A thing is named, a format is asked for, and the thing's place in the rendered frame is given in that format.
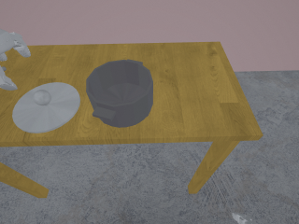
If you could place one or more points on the knob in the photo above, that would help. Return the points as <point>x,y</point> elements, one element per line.
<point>41,97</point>

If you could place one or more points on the robot right hand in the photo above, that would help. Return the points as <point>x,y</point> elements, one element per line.
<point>242,219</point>

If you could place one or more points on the robot left hand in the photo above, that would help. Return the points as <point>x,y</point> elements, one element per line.
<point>7,42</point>

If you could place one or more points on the pot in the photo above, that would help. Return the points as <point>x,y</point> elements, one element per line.
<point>121,92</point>

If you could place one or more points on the lid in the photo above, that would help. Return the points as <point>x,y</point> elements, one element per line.
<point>33,118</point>

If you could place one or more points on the table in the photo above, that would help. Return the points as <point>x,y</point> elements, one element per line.
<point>196,98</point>

